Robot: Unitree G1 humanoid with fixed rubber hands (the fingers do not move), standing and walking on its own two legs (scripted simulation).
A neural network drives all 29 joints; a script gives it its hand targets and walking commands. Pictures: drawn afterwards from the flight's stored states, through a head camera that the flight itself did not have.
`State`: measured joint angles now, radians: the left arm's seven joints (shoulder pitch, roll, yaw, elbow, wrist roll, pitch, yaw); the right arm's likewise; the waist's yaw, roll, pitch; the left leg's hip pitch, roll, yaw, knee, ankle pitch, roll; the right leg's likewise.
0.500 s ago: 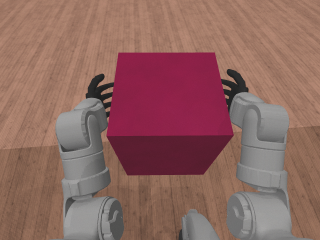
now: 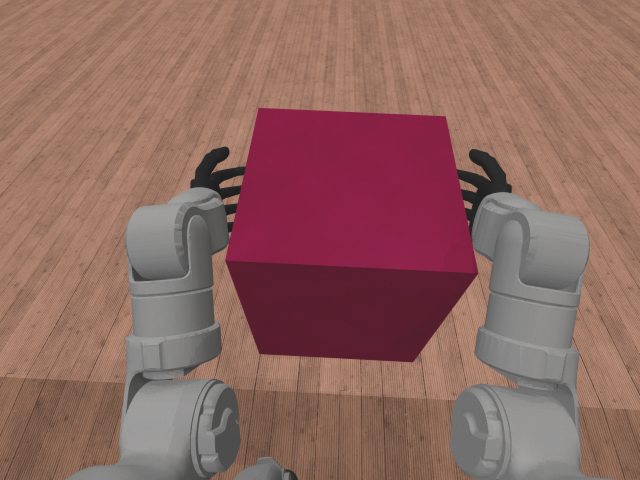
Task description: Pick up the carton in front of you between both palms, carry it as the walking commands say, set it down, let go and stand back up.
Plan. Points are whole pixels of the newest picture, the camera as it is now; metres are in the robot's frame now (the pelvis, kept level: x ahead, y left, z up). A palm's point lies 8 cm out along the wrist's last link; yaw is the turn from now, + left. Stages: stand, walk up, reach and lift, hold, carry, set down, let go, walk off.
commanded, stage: carry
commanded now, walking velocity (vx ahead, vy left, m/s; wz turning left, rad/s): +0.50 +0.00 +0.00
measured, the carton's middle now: (343, 247) +0.38 +0.01 +0.11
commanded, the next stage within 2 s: none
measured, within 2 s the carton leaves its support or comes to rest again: neither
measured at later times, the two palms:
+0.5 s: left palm (256, 55) +0.66 +0.15 +0.22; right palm (450, 48) +0.69 -0.15 +0.23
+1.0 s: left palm out of the picture +1.00 +0.14 +0.25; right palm out of the picture +0.97 -0.16 +0.26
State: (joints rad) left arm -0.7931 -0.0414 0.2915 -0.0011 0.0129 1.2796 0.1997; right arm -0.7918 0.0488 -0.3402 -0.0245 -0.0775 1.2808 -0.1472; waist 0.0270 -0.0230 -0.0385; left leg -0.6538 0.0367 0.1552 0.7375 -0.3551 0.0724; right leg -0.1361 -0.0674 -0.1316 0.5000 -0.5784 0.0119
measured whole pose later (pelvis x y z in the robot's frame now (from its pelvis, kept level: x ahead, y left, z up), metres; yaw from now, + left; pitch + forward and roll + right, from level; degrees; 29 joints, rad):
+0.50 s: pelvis +0.31 -0.03 +0.06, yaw +0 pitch +3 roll -2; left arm -0.75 -0.06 0.27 0.03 0.06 1.27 0.18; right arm -0.77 0.02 -0.34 0.04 -0.03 1.28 -0.16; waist 0.09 0.02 -0.03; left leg -0.41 0.04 0.00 1.23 -0.53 0.02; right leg -0.54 0.00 -0.18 0.72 -0.42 -0.07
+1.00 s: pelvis +0.62 +0.02 +0.10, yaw -1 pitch +3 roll -1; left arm -0.76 -0.07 0.34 0.04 0.09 1.30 0.16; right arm -0.74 0.05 -0.31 0.08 -0.04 1.25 -0.16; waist -0.08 -0.01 -0.03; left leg -0.35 0.01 0.18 0.53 -0.24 0.09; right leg -0.59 -0.03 -0.03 1.21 -0.36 -0.03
